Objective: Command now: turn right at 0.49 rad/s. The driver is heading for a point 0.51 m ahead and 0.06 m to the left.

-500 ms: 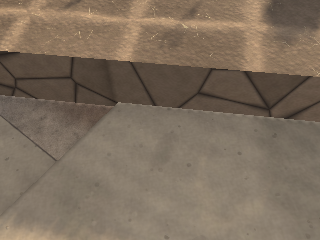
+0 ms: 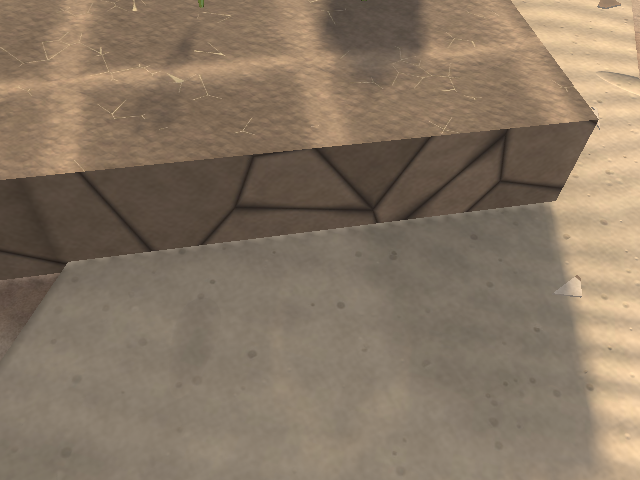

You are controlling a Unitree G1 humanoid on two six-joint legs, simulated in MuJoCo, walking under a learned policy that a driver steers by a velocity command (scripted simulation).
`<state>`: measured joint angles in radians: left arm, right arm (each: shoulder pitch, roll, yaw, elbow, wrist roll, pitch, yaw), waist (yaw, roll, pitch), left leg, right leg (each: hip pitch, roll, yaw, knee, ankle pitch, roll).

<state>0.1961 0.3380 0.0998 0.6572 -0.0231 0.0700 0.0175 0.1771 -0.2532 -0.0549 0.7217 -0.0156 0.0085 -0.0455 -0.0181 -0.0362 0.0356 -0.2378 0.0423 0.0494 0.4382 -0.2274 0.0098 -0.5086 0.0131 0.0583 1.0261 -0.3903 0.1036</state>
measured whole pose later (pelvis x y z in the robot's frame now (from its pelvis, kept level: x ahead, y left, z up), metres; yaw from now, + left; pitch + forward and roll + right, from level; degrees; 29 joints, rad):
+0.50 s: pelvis -0.01 -0.04 +0.00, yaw +4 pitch +0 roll -1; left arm 0.09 0.24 0.05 0.73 0.01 0.03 0.04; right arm 0.24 -0.31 -0.08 0.78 0.02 0.06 -0.02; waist -0.02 0.01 0.05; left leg -0.40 0.06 0.01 0.88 -0.45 -0.10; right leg -0.20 -0.02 -0.13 0.45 -0.26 -0.03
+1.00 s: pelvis -0.01 +0.01 +0.00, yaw +19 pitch +1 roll -1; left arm 0.14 0.31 0.08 0.80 0.00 0.02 0.03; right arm 0.15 -0.28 -0.04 0.67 -0.02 0.02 -0.02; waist 0.00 -0.03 0.04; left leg -0.23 -0.08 -0.10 0.44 -0.22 0.07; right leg -0.41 -0.03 0.05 0.76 -0.31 0.10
